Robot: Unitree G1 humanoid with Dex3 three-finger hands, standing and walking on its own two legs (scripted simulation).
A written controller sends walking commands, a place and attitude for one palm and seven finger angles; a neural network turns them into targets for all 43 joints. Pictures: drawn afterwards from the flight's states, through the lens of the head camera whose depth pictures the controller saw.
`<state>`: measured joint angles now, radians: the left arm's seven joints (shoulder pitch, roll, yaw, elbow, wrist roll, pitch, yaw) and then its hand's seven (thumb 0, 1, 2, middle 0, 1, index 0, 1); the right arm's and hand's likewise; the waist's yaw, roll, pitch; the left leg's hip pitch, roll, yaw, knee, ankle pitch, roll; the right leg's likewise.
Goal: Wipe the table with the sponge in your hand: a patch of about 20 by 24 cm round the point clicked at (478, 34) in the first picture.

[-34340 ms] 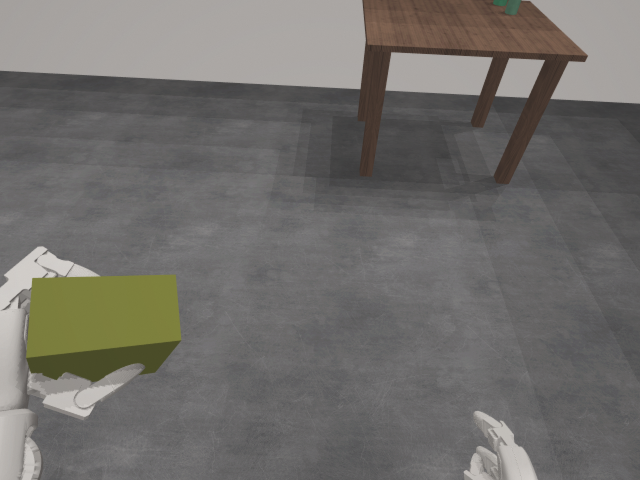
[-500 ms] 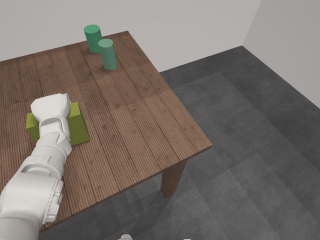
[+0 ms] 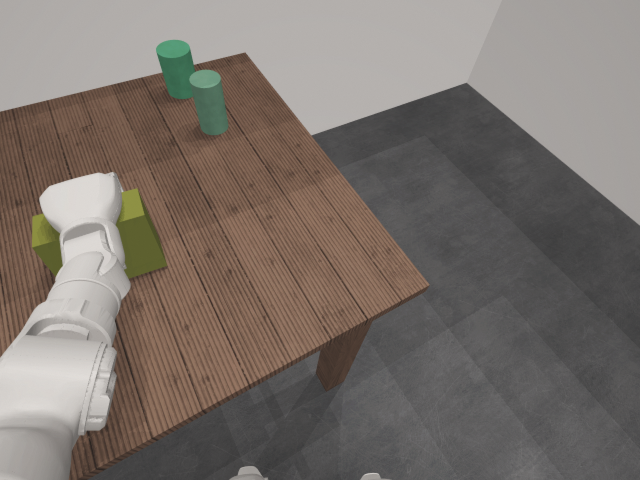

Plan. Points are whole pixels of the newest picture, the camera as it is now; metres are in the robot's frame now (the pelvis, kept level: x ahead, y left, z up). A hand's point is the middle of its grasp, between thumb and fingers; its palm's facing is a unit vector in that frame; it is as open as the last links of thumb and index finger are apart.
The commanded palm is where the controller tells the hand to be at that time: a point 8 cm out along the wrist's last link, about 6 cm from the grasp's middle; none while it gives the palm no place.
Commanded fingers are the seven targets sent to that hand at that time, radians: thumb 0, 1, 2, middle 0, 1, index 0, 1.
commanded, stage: slide back across to the first lane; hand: left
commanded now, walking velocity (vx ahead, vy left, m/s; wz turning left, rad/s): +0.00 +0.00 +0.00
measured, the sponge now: (109, 250) +0.44 +0.29 -0.03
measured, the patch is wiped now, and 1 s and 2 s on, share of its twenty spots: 1.00 1.00 1.00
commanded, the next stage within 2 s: wipe back along the first lane in 0.40 s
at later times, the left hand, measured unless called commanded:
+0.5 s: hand (60, 243) +0.42 +0.33 +0.01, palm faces -0.13 -0.04 -0.99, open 10.4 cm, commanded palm +0.39 +0.32 +0.06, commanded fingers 0.00 0.10 1.30 -1.20 -1.60 -1.20 -1.60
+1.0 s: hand (58, 284) +0.37 +0.32 +0.01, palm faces -0.10 -0.02 -1.00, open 10.5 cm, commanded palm +0.34 +0.30 +0.04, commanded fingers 0.00 0.10 1.30 -1.20 -1.60 -1.20 -1.60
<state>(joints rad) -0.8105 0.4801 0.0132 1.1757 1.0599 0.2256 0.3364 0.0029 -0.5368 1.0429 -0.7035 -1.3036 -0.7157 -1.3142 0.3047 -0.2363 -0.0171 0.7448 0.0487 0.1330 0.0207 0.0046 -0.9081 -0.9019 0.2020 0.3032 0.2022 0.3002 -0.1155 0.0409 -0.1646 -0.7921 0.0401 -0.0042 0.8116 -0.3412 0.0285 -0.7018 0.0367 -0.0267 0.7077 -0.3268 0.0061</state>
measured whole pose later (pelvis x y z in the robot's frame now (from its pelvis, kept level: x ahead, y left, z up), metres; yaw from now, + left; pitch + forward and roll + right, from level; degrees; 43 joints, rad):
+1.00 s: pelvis +0.02 -0.01 +0.01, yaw +3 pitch +12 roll -3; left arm -0.41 0.44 -0.04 0.77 1.03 0.23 0.30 0.00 -0.51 1.04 -0.66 -1.34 -0.67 -1.36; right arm 0.18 -0.25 -0.03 0.68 0.06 0.19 0.00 0.01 -0.91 -0.90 0.20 0.30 0.20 0.30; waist -0.01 0.04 -0.14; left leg -0.60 0.02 -0.04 0.74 -0.35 0.02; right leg -0.50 0.02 -0.06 0.64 -0.35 0.00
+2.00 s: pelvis +0.03 -0.02 +0.02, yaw +3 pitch +8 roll -2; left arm -0.01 0.35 -0.12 0.34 1.01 0.35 0.31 0.00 -0.50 1.04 -0.64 -1.36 -0.65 -1.37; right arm 0.12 -0.25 -0.01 0.62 0.07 0.15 0.00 0.01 -0.91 -0.90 0.20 0.30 0.20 0.30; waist 0.05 0.06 -0.14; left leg -0.48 0.02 -0.03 0.70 -0.36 0.00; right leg -0.39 0.02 -0.05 0.64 -0.38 -0.02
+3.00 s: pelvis +0.02 -0.03 +0.02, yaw +3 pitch +2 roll -1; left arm 0.12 0.34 -0.16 0.18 0.97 0.31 0.23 -0.01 -0.52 1.04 -0.69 -1.30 -0.70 -1.32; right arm 0.08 -0.24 -0.02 0.65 0.05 0.11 -0.02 0.01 -0.91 -0.90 0.20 0.30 0.20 0.30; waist 0.08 0.07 -0.08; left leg -0.35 0.02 -0.03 0.62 -0.32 0.00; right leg -0.28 0.02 -0.04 0.58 -0.35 -0.03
